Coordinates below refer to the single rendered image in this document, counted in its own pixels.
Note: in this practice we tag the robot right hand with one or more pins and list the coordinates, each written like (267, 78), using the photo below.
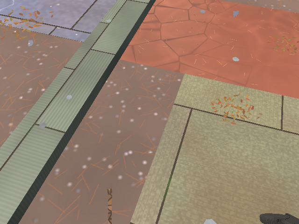
(269, 218)

